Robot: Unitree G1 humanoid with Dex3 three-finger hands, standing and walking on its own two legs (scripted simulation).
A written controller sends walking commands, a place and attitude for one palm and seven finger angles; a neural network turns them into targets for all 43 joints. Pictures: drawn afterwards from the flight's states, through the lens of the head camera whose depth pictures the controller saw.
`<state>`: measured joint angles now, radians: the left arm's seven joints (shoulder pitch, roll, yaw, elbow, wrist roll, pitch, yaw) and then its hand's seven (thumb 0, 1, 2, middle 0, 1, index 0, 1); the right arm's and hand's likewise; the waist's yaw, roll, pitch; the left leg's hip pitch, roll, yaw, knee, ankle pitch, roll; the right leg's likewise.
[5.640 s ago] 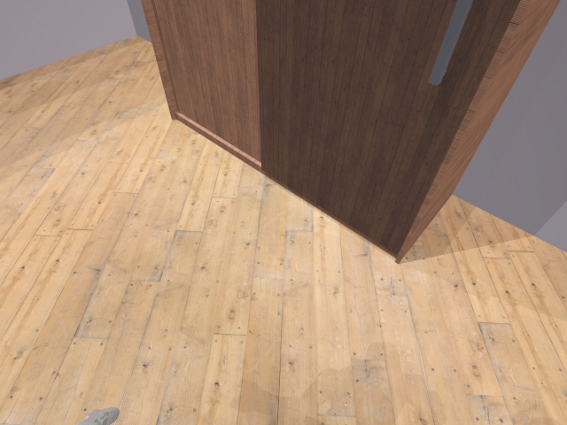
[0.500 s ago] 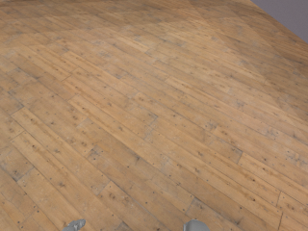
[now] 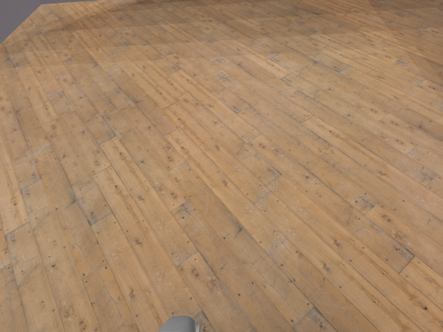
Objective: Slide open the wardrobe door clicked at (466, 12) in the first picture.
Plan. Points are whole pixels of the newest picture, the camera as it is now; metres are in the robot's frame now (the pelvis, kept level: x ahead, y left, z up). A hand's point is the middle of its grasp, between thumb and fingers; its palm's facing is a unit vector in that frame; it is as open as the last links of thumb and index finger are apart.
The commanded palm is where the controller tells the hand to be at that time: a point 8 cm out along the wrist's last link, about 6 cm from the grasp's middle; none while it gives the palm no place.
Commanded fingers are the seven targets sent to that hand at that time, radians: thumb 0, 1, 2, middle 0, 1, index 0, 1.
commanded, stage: walk to a spot facing it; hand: right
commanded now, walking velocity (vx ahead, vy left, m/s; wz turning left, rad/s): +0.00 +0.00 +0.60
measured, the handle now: out of the picture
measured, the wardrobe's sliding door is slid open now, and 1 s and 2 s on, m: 0.00 0.00 0.00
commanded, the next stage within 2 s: turn to face it in 1.20 s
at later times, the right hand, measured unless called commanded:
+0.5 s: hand (282, 331) +0.15 -0.10 -0.15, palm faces -0.27 +0.92 -0.27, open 7.4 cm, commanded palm none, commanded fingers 0.00 -0.90 -0.90 0.20 0.30 0.20 0.30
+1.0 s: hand (302, 297) +0.22 -0.15 -0.18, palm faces -0.48 +0.86 -0.20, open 7.4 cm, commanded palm none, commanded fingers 0.00 -0.90 -0.90 0.20 0.30 0.20 0.30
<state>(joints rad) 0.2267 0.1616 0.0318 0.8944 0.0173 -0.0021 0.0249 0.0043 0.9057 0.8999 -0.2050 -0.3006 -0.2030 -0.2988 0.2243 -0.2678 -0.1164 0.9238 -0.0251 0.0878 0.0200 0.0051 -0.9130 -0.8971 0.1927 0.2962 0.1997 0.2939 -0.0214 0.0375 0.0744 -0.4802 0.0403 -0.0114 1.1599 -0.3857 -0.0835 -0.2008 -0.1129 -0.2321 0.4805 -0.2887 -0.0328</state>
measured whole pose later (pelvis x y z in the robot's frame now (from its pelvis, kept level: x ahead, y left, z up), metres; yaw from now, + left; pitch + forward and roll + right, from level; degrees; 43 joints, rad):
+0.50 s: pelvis +0.00 +0.06 +0.00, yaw +18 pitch +0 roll -2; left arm 0.20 0.23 0.07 0.93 0.02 0.06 0.01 0.01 0.91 0.90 -0.20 -0.30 -0.20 -0.30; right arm 0.18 -0.18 -0.06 0.90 -0.01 0.02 0.00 0.00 -0.91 -0.90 0.20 0.30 0.21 0.29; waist 0.02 -0.04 0.05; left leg -0.22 -0.06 -0.02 0.47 -0.24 0.08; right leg -0.51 -0.13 -0.01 1.09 -0.33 0.11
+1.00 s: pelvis +0.09 +0.03 +0.00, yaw +36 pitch -1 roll +3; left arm 0.22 0.16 0.01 0.89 0.02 -0.02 0.03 0.00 0.91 0.90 -0.20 -0.30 -0.20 -0.30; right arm 0.31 -0.27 -0.12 0.98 -0.03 0.06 0.02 0.01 -0.91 -0.90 0.19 0.30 0.20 0.29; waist -0.05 0.04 0.04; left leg -0.51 0.00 -0.01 1.15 -0.35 -0.05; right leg -0.14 -0.07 -0.16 0.45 -0.30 -0.04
